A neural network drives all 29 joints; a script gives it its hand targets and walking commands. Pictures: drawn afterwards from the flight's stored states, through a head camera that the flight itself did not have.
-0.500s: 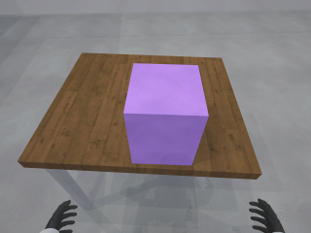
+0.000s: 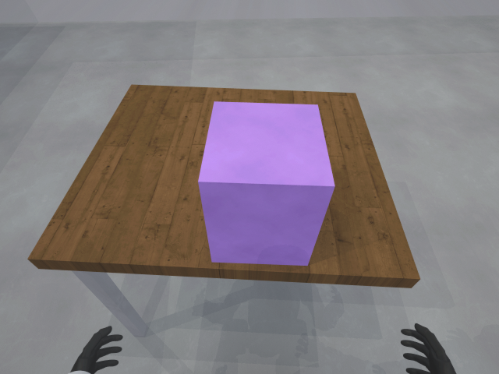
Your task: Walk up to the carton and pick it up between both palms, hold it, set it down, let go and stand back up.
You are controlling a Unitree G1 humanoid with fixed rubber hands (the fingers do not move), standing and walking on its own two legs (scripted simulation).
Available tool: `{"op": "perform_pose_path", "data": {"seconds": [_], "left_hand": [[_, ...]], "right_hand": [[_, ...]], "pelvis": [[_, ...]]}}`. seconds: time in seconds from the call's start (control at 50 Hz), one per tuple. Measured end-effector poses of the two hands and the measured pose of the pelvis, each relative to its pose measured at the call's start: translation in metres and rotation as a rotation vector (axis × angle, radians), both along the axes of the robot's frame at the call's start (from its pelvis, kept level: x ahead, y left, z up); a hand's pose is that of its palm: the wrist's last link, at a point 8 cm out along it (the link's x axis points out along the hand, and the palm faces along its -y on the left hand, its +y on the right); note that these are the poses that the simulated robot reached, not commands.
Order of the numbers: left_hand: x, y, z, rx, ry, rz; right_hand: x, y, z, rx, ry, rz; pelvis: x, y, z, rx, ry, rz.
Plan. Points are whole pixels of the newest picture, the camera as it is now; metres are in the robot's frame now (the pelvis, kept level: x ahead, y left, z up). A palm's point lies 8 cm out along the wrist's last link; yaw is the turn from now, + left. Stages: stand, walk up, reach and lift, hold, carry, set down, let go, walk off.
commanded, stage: stand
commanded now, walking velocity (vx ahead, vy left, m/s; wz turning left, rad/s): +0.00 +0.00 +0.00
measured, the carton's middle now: (262, 186) +0.44 -0.02 +0.02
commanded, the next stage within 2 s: none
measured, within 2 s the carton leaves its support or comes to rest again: neither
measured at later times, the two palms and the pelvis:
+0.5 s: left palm out of the picture +0.13 +0.27 -0.10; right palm out of the picture +0.12 -0.30 -0.08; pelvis +0.00 +0.00 +0.00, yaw +0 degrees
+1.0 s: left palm out of the picture +0.13 +0.27 -0.10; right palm out of the picture +0.12 -0.30 -0.08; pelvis +0.01 +0.00 +0.00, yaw +0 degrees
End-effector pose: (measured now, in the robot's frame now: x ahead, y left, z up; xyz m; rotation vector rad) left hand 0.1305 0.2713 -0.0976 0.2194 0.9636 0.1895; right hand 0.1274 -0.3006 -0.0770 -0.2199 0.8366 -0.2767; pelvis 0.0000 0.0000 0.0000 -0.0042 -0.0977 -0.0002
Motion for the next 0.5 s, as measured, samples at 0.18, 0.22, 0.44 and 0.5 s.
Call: {"op": "perform_pose_path", "data": {"seconds": [0.18,0.22,0.44,0.5], "left_hand": [[-0.0021,0.0005,-0.0011,0.000,0.009,0.003],[-0.0021,0.0005,-0.0013,0.000,0.010,0.003],[-0.0025,0.0004,-0.0032,-0.003,0.020,0.005],[-0.0030,0.0007,-0.0039,-0.003,0.025,0.006]], "right_hand": [[-0.0015,-0.0002,-0.0011,0.000,0.007,-0.003],[-0.0019,-0.0004,-0.0013,0.000,0.009,-0.004],[-0.0025,-0.0010,-0.0019,-0.002,0.021,-0.008],[-0.0026,-0.0010,-0.0022,-0.003,0.025,-0.008]], "pelvis": [[0.0000,0.0001,0.0000,0.000,0.000,0.000],[0.0001,0.0001,0.0000,0.000,0.000,0.000],[0.0017,0.0002,0.0003,0.000,0.004,0.000],[0.0022,0.0004,0.0004,0.000,0.005,0.000]]}}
